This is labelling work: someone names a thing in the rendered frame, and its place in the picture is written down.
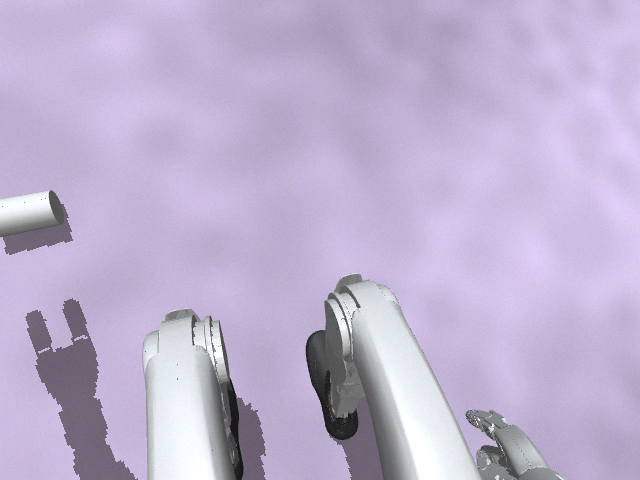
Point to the can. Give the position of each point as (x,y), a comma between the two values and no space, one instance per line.
(30,212)

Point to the right robot foot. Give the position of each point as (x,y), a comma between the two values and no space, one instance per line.
(338,428)

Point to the left robot foot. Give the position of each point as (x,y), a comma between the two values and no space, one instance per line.
(238,463)

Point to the right robot hand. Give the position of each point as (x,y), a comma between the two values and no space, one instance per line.
(515,453)

